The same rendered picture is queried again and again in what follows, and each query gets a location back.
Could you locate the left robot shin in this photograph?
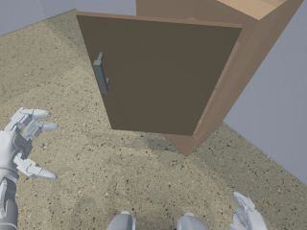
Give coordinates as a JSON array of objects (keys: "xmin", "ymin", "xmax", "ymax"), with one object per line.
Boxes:
[{"xmin": 121, "ymin": 211, "xmax": 130, "ymax": 215}]

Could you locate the cupboard door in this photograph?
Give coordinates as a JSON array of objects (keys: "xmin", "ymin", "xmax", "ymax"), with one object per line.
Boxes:
[{"xmin": 76, "ymin": 11, "xmax": 243, "ymax": 136}]

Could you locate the left robot hand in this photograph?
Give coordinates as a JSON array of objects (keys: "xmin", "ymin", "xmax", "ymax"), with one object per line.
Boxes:
[{"xmin": 0, "ymin": 107, "xmax": 59, "ymax": 180}]

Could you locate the handle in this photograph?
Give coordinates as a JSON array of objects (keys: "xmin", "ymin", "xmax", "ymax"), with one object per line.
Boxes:
[{"xmin": 93, "ymin": 52, "xmax": 109, "ymax": 94}]

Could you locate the robot right thigh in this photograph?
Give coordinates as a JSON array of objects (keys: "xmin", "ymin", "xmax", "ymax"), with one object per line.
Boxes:
[{"xmin": 177, "ymin": 216, "xmax": 208, "ymax": 230}]

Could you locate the right robot hand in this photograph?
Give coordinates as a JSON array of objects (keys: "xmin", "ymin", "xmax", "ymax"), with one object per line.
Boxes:
[{"xmin": 230, "ymin": 192, "xmax": 269, "ymax": 230}]

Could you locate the left robot forearm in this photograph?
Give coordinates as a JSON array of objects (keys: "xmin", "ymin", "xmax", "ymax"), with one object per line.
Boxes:
[{"xmin": 0, "ymin": 167, "xmax": 19, "ymax": 230}]

